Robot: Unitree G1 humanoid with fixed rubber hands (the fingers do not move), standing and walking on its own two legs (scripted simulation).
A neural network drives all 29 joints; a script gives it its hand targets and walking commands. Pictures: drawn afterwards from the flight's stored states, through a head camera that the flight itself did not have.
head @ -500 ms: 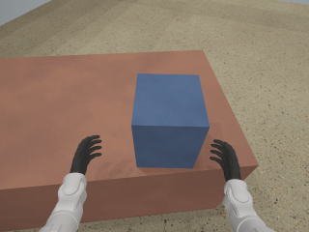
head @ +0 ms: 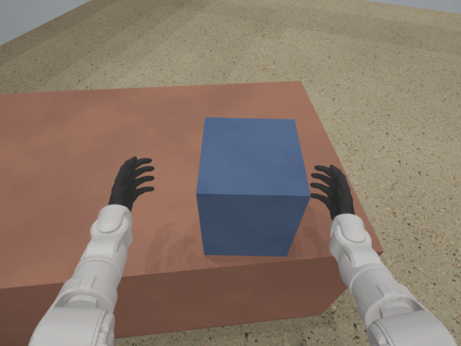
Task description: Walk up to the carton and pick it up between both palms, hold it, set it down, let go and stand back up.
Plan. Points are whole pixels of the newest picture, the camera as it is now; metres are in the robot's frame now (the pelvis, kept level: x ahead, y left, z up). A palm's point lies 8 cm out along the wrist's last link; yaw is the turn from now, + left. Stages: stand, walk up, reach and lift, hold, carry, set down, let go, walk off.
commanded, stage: reach and lift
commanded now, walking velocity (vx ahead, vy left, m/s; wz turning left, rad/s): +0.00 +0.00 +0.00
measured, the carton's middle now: (247, 189) +0.46 +0.00 -0.05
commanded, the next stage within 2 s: none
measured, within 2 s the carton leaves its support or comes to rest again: neither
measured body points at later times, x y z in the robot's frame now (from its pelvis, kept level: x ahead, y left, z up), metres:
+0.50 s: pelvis +0.00 +0.00 +0.00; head +0.03 +0.01 +0.45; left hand +0.43 +0.23 +0.10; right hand +0.44 -0.17 +0.10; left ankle +0.00 +0.12 -0.74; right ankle -0.01 -0.12 -0.74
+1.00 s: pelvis +0.00 -0.01 +0.00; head +0.06 +0.02 +0.44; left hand +0.47 +0.23 +0.12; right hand +0.48 -0.18 +0.13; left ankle +0.00 +0.12 -0.74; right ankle -0.01 -0.12 -0.74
